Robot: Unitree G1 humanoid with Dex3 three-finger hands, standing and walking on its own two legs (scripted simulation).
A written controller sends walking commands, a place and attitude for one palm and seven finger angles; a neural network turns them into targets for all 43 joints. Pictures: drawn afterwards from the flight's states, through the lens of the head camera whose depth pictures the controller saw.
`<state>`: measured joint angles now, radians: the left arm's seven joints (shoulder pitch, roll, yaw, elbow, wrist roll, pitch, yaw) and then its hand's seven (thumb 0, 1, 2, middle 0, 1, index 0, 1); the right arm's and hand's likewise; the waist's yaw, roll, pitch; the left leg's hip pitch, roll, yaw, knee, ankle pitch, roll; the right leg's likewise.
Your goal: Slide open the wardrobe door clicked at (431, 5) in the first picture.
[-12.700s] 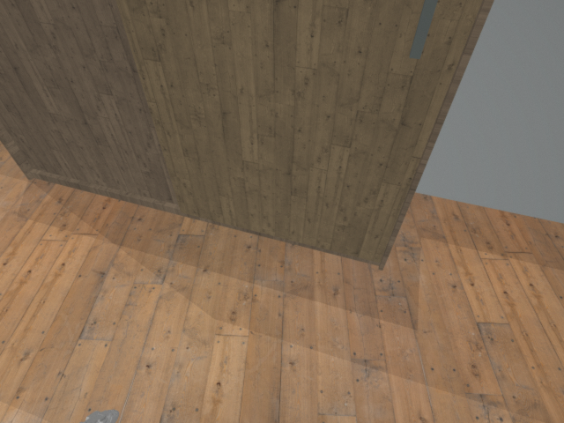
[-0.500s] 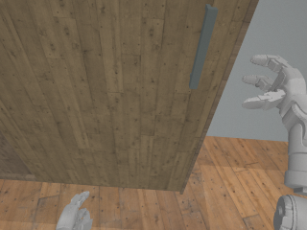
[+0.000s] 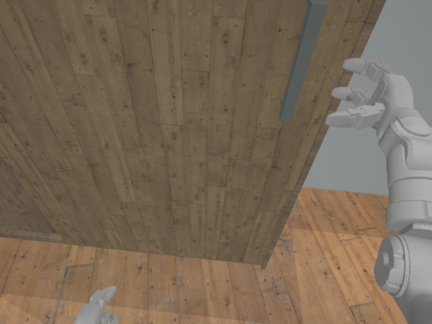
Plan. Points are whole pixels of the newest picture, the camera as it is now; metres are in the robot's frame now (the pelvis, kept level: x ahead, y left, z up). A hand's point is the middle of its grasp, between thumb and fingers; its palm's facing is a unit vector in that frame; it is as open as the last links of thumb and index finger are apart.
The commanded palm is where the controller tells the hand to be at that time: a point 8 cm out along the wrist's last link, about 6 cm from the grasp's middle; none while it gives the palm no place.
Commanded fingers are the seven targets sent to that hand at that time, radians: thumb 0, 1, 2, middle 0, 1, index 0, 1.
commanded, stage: move the hooked fingers beside the handle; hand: right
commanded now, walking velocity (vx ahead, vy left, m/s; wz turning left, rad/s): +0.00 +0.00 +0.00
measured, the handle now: (297, 64) +0.53 -0.10 +0.26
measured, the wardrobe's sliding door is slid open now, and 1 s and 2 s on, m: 0.00 0.00 0.00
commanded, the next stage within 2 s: feel for the door with the fingertips in 1.68 s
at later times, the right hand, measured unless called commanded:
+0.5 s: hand (339, 97) +0.46 -0.17 +0.24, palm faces +0.05 +1.00 +0.00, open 14.0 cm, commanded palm +0.43 -0.22 +0.25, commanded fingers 0.00 0.50 -0.30 0.30 1.20 0.30 1.20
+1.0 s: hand (335, 92) +0.46 -0.16 +0.24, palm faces +0.04 +1.00 -0.01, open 14.0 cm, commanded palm +0.44 -0.22 +0.25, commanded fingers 0.00 0.50 -0.30 0.30 1.20 0.30 1.20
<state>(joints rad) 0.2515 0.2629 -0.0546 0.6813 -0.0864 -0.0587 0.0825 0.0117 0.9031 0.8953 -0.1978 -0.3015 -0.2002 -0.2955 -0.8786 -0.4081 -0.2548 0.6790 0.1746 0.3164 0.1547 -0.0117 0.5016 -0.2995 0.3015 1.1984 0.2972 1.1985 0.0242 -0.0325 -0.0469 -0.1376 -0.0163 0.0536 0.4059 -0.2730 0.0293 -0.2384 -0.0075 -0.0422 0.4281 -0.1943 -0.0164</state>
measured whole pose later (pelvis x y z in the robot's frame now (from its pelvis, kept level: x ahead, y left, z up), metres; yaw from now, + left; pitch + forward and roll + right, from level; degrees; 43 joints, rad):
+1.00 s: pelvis +0.00 +0.00 +0.00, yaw +0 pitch +2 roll +0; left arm 0.29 0.26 -0.05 0.69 -0.07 -0.07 0.08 0.01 0.90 0.90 -0.20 -0.30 -0.20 -0.30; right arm -1.03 -0.39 -0.24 0.92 0.14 0.19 0.11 -0.01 0.50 -0.30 0.30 1.20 0.30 1.20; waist 0.05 -0.03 -0.05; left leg -0.19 -0.02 0.06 0.43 -0.28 0.03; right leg -0.29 -0.01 -0.04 0.45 -0.20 -0.02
